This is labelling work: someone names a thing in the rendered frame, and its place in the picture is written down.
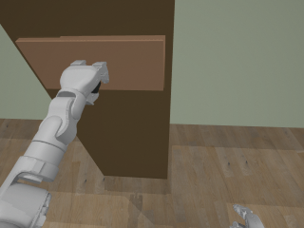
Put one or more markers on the handle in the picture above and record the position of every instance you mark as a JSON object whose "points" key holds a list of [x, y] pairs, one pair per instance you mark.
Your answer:
{"points": [[95, 91]]}

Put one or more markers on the drawer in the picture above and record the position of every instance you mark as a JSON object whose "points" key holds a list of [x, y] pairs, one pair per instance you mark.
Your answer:
{"points": [[134, 62]]}

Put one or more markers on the robot left upper arm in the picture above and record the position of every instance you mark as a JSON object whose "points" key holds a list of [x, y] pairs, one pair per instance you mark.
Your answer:
{"points": [[24, 206]]}

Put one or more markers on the robot left hand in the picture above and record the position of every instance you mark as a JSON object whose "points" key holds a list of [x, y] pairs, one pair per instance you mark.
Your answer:
{"points": [[83, 78]]}

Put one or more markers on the cabinet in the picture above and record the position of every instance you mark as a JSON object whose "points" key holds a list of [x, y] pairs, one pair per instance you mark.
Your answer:
{"points": [[125, 132]]}

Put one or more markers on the robot right hand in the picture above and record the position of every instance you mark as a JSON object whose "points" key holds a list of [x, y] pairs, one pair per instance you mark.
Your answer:
{"points": [[251, 220]]}

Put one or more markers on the robot left forearm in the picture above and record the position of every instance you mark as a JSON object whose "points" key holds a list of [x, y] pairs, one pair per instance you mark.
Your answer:
{"points": [[43, 156]]}

